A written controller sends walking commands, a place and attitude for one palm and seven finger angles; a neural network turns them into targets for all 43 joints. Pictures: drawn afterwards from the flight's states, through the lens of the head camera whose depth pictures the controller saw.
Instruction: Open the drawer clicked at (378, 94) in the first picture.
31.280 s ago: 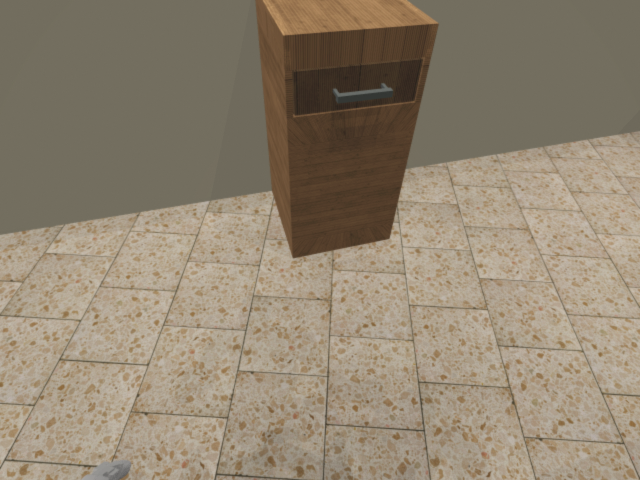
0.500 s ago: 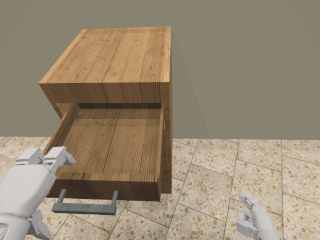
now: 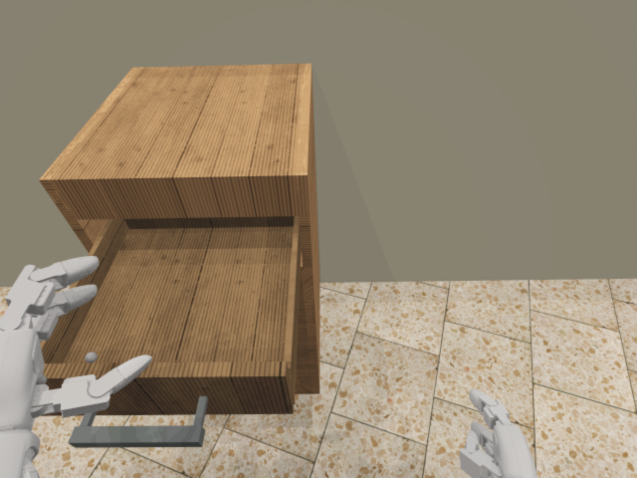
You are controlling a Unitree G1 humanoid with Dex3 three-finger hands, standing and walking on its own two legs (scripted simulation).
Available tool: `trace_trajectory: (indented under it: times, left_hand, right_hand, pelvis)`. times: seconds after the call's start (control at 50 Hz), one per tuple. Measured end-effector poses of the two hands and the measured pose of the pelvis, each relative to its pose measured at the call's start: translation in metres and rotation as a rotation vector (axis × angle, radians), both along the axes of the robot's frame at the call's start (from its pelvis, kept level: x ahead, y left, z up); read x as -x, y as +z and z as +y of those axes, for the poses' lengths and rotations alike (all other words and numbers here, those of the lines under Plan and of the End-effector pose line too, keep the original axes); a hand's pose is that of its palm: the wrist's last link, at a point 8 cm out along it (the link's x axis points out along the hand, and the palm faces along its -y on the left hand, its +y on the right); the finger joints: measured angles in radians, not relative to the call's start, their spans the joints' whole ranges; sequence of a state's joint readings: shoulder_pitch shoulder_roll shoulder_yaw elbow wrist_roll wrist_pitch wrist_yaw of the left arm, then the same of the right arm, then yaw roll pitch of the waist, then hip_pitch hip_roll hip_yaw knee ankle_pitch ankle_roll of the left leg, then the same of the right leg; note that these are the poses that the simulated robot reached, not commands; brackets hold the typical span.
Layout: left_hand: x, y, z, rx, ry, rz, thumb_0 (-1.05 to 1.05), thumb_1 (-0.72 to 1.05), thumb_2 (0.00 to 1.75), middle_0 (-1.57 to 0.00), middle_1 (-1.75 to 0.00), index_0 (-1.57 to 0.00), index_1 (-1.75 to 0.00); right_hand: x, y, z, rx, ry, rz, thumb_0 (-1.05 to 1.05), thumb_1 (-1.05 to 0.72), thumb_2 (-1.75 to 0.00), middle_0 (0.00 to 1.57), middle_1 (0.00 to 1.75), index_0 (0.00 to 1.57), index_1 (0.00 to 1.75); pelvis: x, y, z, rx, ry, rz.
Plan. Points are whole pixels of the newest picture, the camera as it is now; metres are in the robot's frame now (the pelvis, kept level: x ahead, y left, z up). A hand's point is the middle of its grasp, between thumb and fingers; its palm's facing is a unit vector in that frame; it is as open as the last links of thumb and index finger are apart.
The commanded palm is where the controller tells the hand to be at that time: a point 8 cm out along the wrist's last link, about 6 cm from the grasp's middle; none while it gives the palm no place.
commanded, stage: draw the hand back to the body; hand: left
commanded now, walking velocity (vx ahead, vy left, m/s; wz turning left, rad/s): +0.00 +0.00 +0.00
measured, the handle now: (143, 420) +0.19 +0.27 -0.06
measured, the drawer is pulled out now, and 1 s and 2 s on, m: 0.29 0.29 0.29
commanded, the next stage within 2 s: step back with the hand held close in 0.50 s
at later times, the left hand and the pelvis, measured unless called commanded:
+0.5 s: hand (92, 366) +0.17 +0.23 +0.15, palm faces +0.39 -0.83 -0.40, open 7.6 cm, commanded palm +0.12 +0.27 +0.17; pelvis +0.00 -0.01 +0.00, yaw +1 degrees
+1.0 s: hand (52, 400) +0.15 +0.25 +0.14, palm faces +0.26 -0.82 -0.51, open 7.4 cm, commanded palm +0.08 +0.30 +0.17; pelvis -0.05 +0.02 +0.00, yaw +0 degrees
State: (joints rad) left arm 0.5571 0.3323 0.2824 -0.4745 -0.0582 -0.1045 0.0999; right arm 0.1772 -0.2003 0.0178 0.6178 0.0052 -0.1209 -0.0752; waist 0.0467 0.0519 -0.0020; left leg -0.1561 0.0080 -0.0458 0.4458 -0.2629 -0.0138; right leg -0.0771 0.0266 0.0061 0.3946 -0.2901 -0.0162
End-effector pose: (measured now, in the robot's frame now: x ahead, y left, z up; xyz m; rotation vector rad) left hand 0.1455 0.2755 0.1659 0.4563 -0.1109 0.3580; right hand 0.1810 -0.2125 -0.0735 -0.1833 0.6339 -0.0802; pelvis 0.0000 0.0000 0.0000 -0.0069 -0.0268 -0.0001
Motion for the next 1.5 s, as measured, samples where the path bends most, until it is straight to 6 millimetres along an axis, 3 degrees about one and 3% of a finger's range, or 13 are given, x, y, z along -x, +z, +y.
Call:
trace_trajectory:
  times: [0.14, 0.4, 0.62, 0.7, 0.92, 1.08, 1.2, 1.34, 1.5]
  left_hand:
    - [0.006, 0.002, -0.006, -0.002, 0.013, 0.01, 0.0, 0.32, 0.65, -0.25, -0.68, -0.25, -0.67]
    - [0.008, 0.004, -0.008, 0.014, 0.041, -0.008, 0.01, 0.75, 0.84, -0.22, -0.4, -0.22, -0.39]
    - [0.014, 0.006, -0.007, 0.008, 0.038, -0.012, 0.01, 0.87, 0.89, -0.21, -0.31, -0.21, -0.31]
    - [0.013, 0.017, 0.001, -0.055, 0.032, -0.049, 0.02, 0.88, 0.89, -0.21, -0.31, -0.22, -0.3]
    - [0.024, -0.004, 0.009, -0.07, -0.084, 0.078, 0.01, 0.89, 0.9, -0.21, -0.3, -0.21, -0.3]
    - [0.048, 0.007, 0.027, -0.118, -0.088, 0.003, 0.02, 0.89, 0.9, -0.21, -0.3, -0.22, -0.3]
    - [0.074, 0.01, 0.027, -0.144, -0.058, -0.047, 0.02, 0.89, 0.9, -0.21, -0.3, -0.21, -0.3]
    - [0.099, 0.004, 0.021, -0.077, -0.044, -0.103, 0.01, 0.89, 0.9, -0.21, -0.3, -0.22, -0.3]
    - [0.107, 0.008, 0.037, -0.117, -0.038, -0.109, 0.02, 0.89, 0.9, -0.21, -0.3, -0.22, -0.3]
  right_hand:
    - [-0.009, 0.002, -0.009, 0.01, -0.002, -0.012, 0.01, -0.91, -0.9, 0.2, 0.3, 0.2, 0.3]
    - [-0.012, 0.003, -0.005, -0.015, 0.016, -0.023, 0.01, -0.91, -0.9, 0.2, 0.3, 0.2, 0.3]
    - [-0.001, 0.001, -0.008, -0.008, 0.007, -0.004, 0.01, -0.91, -0.9, 0.2, 0.3, 0.2, 0.3]
    - [0.004, 0.001, -0.008, -0.001, 0.012, 0.021, 0.01, -0.91, -0.9, 0.2, 0.3, 0.2, 0.3]
    - [0.034, 0.002, -0.014, 0.054, -0.082, 0.114, 0.01, -0.91, -0.9, 0.2, 0.3, 0.2, 0.3]
    - [0.056, 0.008, 0.003, 0.068, -0.078, 0.089, 0.01, -0.91, -0.9, 0.2, 0.3, 0.2, 0.3]
    - [0.069, 0.003, 0.017, 0.034, -0.027, 0.038, 0.01, -0.91, -0.9, 0.2, 0.3, 0.2, 0.3]
    - [0.096, -0.007, 0.013, 0.06, -0.009, 0.081, 0.01, -0.9, -0.9, 0.2, 0.3, 0.21, 0.3]
    - [0.131, -0.004, 0.016, 0.078, -0.043, 0.104, 0.01, -0.91, -0.9, 0.2, 0.3, 0.2, 0.3]
  pelvis:
    - [-0.003, 0.001, -0.004, -0.002, 0.006, -0.001]
    - [0.001, 0.002, -0.01, -0.004, 0.009, -0.013]
    - [0.005, 0.002, -0.01, -0.003, 0.009, -0.021]
    - [0.012, 0.002, -0.008, 0.01, 0.022, 0.004]
    - [0.035, 0.0, 0.012, 0.012, 0.004, 0.065]
    - [0.059, -0.004, 0.022, 0.007, 0.008, 0.062]
    - [0.08, -0.011, 0.02, 0.011, 0.013, 0.052]
    - [0.098, -0.016, 0.021, 0.033, 0.032, 0.053]
    - [0.12, -0.012, 0.025, 0.029, 0.021, 0.069]
